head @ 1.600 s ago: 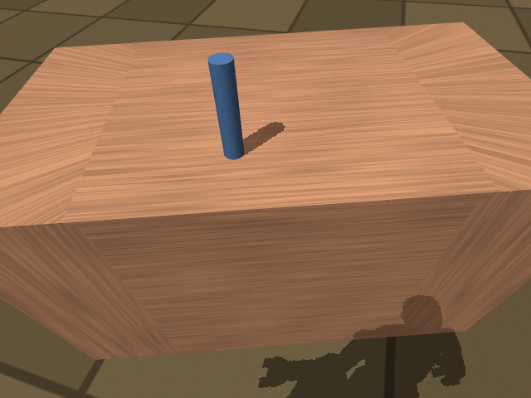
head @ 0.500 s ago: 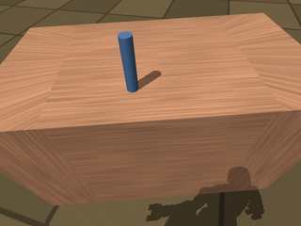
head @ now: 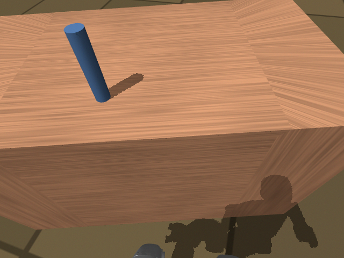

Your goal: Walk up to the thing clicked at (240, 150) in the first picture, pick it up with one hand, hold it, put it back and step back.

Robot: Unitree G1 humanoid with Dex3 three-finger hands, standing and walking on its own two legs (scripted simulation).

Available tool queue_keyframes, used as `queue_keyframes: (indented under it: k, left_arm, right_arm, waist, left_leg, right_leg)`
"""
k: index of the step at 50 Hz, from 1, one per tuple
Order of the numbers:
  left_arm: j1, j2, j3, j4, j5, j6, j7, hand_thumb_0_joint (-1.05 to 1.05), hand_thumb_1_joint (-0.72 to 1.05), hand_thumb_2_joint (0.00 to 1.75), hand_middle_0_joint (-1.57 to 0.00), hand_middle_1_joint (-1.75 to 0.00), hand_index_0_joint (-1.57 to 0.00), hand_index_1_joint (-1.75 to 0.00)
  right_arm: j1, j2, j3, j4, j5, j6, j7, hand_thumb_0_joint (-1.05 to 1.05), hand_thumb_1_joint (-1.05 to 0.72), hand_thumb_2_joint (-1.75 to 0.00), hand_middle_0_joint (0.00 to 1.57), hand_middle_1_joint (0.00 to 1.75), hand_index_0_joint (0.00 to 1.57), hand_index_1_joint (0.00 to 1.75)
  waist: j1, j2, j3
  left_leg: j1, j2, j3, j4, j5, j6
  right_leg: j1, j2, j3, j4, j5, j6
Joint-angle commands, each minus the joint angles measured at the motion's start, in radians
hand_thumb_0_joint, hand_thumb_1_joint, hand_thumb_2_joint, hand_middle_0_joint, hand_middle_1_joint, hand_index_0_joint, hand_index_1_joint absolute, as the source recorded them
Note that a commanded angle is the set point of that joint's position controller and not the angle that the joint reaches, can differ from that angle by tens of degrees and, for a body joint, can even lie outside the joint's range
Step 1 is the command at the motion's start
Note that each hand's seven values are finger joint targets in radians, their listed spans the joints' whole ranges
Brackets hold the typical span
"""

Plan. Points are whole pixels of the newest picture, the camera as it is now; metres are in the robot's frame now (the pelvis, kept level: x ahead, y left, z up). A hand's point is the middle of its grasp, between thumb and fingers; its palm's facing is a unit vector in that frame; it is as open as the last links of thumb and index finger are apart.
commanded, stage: walk up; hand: left
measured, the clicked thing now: (90, 67) +0.52 +0.25 +0.15
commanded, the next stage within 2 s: none
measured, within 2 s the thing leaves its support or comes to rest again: neither
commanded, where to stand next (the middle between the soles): +0.07 +0.00 m, yaw +4 degrees
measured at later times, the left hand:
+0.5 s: hand out of the picture +0.11 +0.25 -0.13, palm faces +0.08 -0.88 -0.47, open 7.3 cm
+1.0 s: hand out of the picture +0.06 +0.26 -0.15, palm faces +0.12 -0.91 -0.39, open 7.3 cm
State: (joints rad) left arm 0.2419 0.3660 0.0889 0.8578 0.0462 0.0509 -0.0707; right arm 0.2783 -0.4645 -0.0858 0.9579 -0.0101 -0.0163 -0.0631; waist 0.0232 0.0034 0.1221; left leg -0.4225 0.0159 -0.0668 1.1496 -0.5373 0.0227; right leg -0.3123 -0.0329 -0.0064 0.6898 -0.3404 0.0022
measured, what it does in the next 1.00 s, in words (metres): steps on the spot: left foot, then left foot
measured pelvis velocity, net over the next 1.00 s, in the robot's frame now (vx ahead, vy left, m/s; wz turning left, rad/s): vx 0.02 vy -0.01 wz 0.12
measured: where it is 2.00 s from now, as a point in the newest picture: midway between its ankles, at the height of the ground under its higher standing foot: outside the picture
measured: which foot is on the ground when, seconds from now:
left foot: up 0.00-0.20, down 0.22-0.48, up 0.50-0.74, down 0.76-1.00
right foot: down 0.00-1.00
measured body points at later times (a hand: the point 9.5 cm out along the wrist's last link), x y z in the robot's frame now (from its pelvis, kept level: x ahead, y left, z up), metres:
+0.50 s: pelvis +0.04 -0.04 -0.01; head +0.09 -0.06 +0.44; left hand +0.10 +0.30 -0.10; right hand +0.22 -0.32 -0.13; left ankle +0.07 +0.09 -0.71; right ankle +0.03 -0.15 -0.72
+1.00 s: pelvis +0.02 -0.01 -0.01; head +0.05 -0.01 +0.44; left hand +0.05 +0.31 -0.13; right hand +0.17 -0.30 -0.13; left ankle +0.03 +0.14 -0.72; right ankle +0.05 -0.15 -0.72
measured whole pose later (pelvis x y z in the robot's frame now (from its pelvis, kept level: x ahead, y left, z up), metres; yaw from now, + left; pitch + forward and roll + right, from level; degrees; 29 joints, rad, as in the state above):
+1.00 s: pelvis +0.02 -0.01 -0.01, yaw +7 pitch -4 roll -1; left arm 0.20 0.38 0.03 0.95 0.00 -0.02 0.02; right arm 0.12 -0.35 -0.03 0.94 0.00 0.03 0.00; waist 0.02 0.02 0.13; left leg -0.31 0.04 -0.07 0.75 -0.37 -0.03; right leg -0.26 -0.02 -0.02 0.71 -0.37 0.01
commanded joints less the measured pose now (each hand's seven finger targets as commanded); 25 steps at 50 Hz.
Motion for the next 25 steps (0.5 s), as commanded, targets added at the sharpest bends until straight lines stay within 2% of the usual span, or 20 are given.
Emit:
queue_keyframes:
  k: [1,4,6,7,8,9,10,11,12,13,14,15,17,18,20,21,22,23,24,25]
  left_arm:
    - [-0.006,0.281,0.061,-0.079,-0.017,-0.063,0.053,0.0,0.9,0.9,-0.2,-0.3,-0.2,-0.3]
    - [0.061,0.274,0.048,-0.061,-0.022,-0.096,0.073,0.0,0.9,0.9,-0.2,-0.3,-0.2,-0.3]
    - [0.041,0.293,0.043,-0.077,-0.03,-0.103,0.083,0.0,0.9,0.9,-0.2,-0.3,-0.2,-0.3]
    - [0.032,0.295,0.038,-0.082,-0.038,-0.104,0.088,0.0,0.9,0.9,-0.2,-0.3,-0.2,-0.3]
    - [0.01,0.305,0.037,-0.094,-0.044,-0.103,0.092,0.0,0.9,0.9,-0.2,-0.3,-0.2,-0.3]
    - [-0.016,0.297,0.03,-0.104,-0.052,-0.1,0.095,0.0,0.9,0.9,-0.2,-0.3,-0.2,-0.3]
    - [-0.024,0.286,0.017,-0.109,-0.058,-0.097,0.098,0.0,0.9,0.9,-0.2,-0.3,-0.2,-0.3]
    - [-0.014,0.264,0.009,-0.105,-0.06,-0.095,0.1,0.0,0.9,0.9,-0.2,-0.3,-0.2,-0.3]
    - [-0.001,0.232,0.006,-0.113,-0.07,-0.093,0.101,0.0,0.9,0.9,-0.2,-0.3,-0.2,-0.3]
    - [0.027,0.209,0.004,-0.089,-0.079,-0.077,0.107,0.0,0.9,0.9,-0.2,-0.3,-0.2,-0.3]
    - [0.025,0.228,0.009,-0.07,-0.073,-0.07,0.111,0.0,0.9,0.9,-0.2,-0.3,-0.2,-0.3]
    - [-0.013,0.227,0.003,-0.071,-0.067,-0.069,0.109,0.0,0.9,0.9,-0.2,-0.3,-0.2,-0.3]
    - [0.006,0.221,0.008,-0.055,-0.06,-0.071,0.103,0.0,0.9,0.9,-0.2,-0.3,-0.2,-0.3]
    - [0.029,0.213,0.006,-0.044,-0.062,-0.077,0.103,0.0,0.9,0.9,-0.2,-0.3,-0.2,-0.3]
    - [0.095,0.202,0.007,-0.008,-0.057,-0.094,0.112,0.0,0.9,0.9,-0.2,-0.3,-0.2,-0.3]
    - [0.107,0.229,0.016,0.008,-0.049,-0.106,0.12,0.0,0.9,0.9,-0.2,-0.3,-0.2,-0.3]
    - [0.111,0.289,0.027,0.005,-0.035,-0.115,0.129,0.0,0.9,0.9,-0.2,-0.3,-0.2,-0.3]
    - [0.103,0.345,0.04,-0.007,-0.026,-0.12,0.135,0.0,0.9,0.9,-0.2,-0.3,-0.2,-0.3]
    - [0.065,0.37,0.043,-0.023,-0.023,-0.121,0.136,0.0,0.9,0.9,-0.2,-0.3,-0.2,-0.3]
    - [0.044,0.383,0.048,-0.042,-0.022,-0.127,0.139,0.0,0.9,0.9,-0.2,-0.3,-0.2,-0.3]
  right_arm:
    - [0.098,-0.136,-0.01,-0.069,0.014,-0.032,0.022,0.0,-0.9,-0.9,0.2,0.3,0.2,0.3]
    - [0.027,-0.105,-0.002,-0.106,-0.003,-0.02,0.041,0.0,-0.9,-0.9,0.2,0.3,0.2,0.3]
    - [0.008,-0.107,-0.006,-0.129,-0.01,-0.011,0.043,0.0,-0.9,-0.9,0.2,0.3,0.2,0.3]
    - [0.002,-0.111,-0.011,-0.135,-0.014,-0.008,0.044,0.0,-0.9,-0.9,0.2,0.3,0.2,0.3]
    - [0.023,-0.109,-0.015,-0.14,-0.017,-0.005,0.046,0.0,-0.9,-0.9,0.2,0.3,0.2,0.3]
    - [0.037,-0.115,-0.02,-0.138,-0.021,-0.005,0.049,0.0,-0.9,-0.9,0.2,0.3,0.2,0.3]
    - [0.035,-0.123,-0.028,-0.142,-0.023,-0.007,0.052,0.0,-0.9,-0.9,0.2,0.3,0.2,0.3]
    - [0.022,-0.152,-0.039,-0.156,-0.026,-0.009,0.052,0.0,-0.9,-0.9,0.2,0.3,0.2,0.3]
    - [-0.004,-0.212,-0.055,-0.186,-0.028,-0.009,0.052,0.0,-0.9,-0.9,0.2,0.3,0.2,0.3]
    - [-0.057,-0.221,-0.05,-0.214,-0.017,-0.01,0.055,0.0,-0.9,-0.9,0.2,0.3,0.2,0.3]
    - [-0.063,-0.198,-0.045,-0.203,-0.006,-0.008,0.058,0.0,-0.9,-0.9,0.2,0.3,0.2,0.3]
    - [-0.054,-0.173,-0.041,-0.195,-0.008,-0.002,0.058,0.0,-0.9,-0.9,0.2,0.3,0.2,0.3]
    - [-0.103,-0.145,-0.028,-0.222,-0.008,0.007,0.051,0.0,-0.9,-0.9,0.2,0.3,0.2,0.3]
    - [-0.116,-0.151,-0.025,-0.222,-0.006,0.01,0.051,0.0,-0.9,-0.9,0.2,0.3,0.2,0.3]
    - [-0.175,-0.153,-0.027,-0.225,-0.003,0.024,0.057,0.0,-0.9,-0.9,0.2,0.3,0.2,0.3]
    - [-0.188,-0.139,-0.025,-0.228,0.004,0.034,0.063,0.0,-0.9,-0.9,0.2,0.3,0.2,0.3]
    - [-0.198,-0.12,-0.019,-0.245,0.013,0.04,0.067,0.0,-0.9,-0.9,0.2,0.3,0.2,0.3]
    - [-0.193,-0.084,-0.009,-0.258,0.008,0.045,0.067,0.0,-0.9,-0.9,0.2,0.3,0.2,0.3]
    - [-0.187,-0.097,-0.016,-0.256,-0.003,0.058,0.061,0.0,-0.9,-0.9,0.2,0.3,0.2,0.3]
    - [-0.193,-0.116,-0.027,-0.257,-0.011,0.063,0.059,0.0,-0.9,-0.9,0.2,0.3,0.2,0.3]
  waist:
    - [-0.014,-0.118,-0.06]
    - [0.015,-0.044,-0.078]
    - [0.005,-0.067,-0.09]
    - [0.002,-0.071,-0.098]
    - [-0.016,-0.095,-0.118]
    - [-0.035,-0.086,-0.126]
    - [-0.047,-0.07,-0.135]
    - [-0.047,0.002,-0.154]
    - [-0.037,0.145,-0.202]
    - [-0.015,0.181,-0.21]
    - [-0.026,0.184,-0.216]
    - [-0.038,0.151,-0.196]
    - [-0.017,0.113,-0.169]
    - [-0.004,0.125,-0.173]
    - [0.038,0.111,-0.205]
    - [0.047,0.06,-0.211]
    - [0.046,-0.043,-0.193]
    - [0.043,-0.157,-0.151]
    - [0.028,-0.141,-0.15]
    - [0.026,-0.147,-0.13]
  left_leg:
    - [-0.093,0.03,-0.02,-0.074,0.083,0.009]
    - [-0.059,0.023,-0.034,-0.27,0.067,0.007]
    - [-0.01,0.035,-0.024,-0.355,0.088,0.005]
    - [0.003,0.023,-0.001,-0.372,0.105,0.01]
    - [0.028,0.014,0.018,-0.421,0.162,0.019]
    - [0.099,0.002,0.038,-0.475,0.243,0.029]
    - [0.195,-0.008,0.037,-0.547,0.366,0.048]
    - [0.259,0.03,-0.04,-0.574,0.618,0.076]
    - [0.304,0.168,-0.253,-0.632,0.809,0.159]
    - [0.276,0.276,-0.37,-0.651,0.861,0.27]
    - [0.246,0.314,-0.388,-0.649,0.862,0.323]
    - [0.216,0.29,-0.353,-0.673,0.837,0.307]
    - [0.188,0.231,-0.242,-0.65,0.773,0.24]
    - [0.188,0.213,-0.213,-0.609,0.822,0.22]
    - [0.194,0.146,-0.134,-0.499,0.806,0.156]
    - [0.161,0.1,-0.096,-0.417,0.756,0.109]
    - [0.05,0.035,-0.055,-0.312,0.658,0.06]
    - [-0.121,-0.052,-0.024,-0.232,0.298,0.014]
    - [-0.136,-0.046,-0.074,-0.111,-0.046,0.009]
    - [-0.128,-0.023,-0.11,-0.03,-0.082,0.005]
  right_leg:
    - [0.089,-0.213,0.261,-0.311,0.123,-0.215]
    - [0.16,-0.275,0.254,-0.245,0.455,-0.249]
    - [0.162,-0.317,0.241,-0.183,0.692,-0.266]
    - [0.166,-0.318,0.224,-0.153,0.773,-0.259]
    - [0.173,-0.316,0.212,-0.113,0.809,-0.247]
    - [0.118,-0.298,0.182,-0.076,0.794,-0.22]
    - [0.05,-0.263,0.15,-0.024,0.734,-0.178]
    - [-0.003,-0.197,0.102,0.035,0.616,-0.117]
    - [-0.047,-0.065,0.003,0.209,0.448,-0.043]
    - [-0.058,0.024,-0.035,0.253,-0.05,-0.017]
    - [-0.013,0.018,0.01,0.279,-0.328,-0.022]
    - [-0.028,0.008,0.029,0.287,-0.357,-0.03]
    - [-0.036,-0.007,0.028,0.255,-0.293,-0.043]
    - [-0.013,-0.003,0.007,0.176,-0.215,-0.038]
    - [0.076,0.004,-0.019,-0.095,0.006,-0.029]
    - [0.132,-0.028,0.036,-0.178,0.169,-0.028]
    - [0.185,-0.122,0.199,-0.207,0.341,-0.062]
    - [0.251,-0.277,0.393,-0.245,0.55,-0.136]
    - [0.215,-0.407,0.451,-0.251,0.644,-0.274]
    - [0.149,-0.444,0.511,-0.242,0.685,-0.334]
